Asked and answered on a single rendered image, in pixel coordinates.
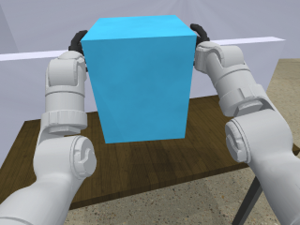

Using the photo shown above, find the robot left forearm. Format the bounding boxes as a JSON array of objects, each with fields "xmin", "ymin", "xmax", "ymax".
[{"xmin": 33, "ymin": 51, "xmax": 88, "ymax": 174}]

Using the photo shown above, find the right robot upper arm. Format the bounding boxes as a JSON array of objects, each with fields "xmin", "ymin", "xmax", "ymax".
[{"xmin": 225, "ymin": 109, "xmax": 300, "ymax": 225}]

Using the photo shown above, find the left robot upper arm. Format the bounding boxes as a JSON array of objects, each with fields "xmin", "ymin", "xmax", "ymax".
[{"xmin": 0, "ymin": 135, "xmax": 97, "ymax": 225}]

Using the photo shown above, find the table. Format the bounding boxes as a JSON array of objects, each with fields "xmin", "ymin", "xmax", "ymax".
[{"xmin": 0, "ymin": 95, "xmax": 300, "ymax": 225}]

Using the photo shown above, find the robot right forearm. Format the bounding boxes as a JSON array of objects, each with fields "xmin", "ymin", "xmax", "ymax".
[{"xmin": 194, "ymin": 41, "xmax": 293, "ymax": 148}]

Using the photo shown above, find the left robot hand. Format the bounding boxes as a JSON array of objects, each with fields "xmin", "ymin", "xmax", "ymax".
[{"xmin": 68, "ymin": 30, "xmax": 88, "ymax": 72}]

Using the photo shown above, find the carton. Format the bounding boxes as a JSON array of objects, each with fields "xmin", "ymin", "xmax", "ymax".
[{"xmin": 81, "ymin": 15, "xmax": 197, "ymax": 143}]

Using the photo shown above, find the right robot hand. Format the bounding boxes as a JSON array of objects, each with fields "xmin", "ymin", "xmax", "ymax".
[{"xmin": 190, "ymin": 23, "xmax": 210, "ymax": 66}]

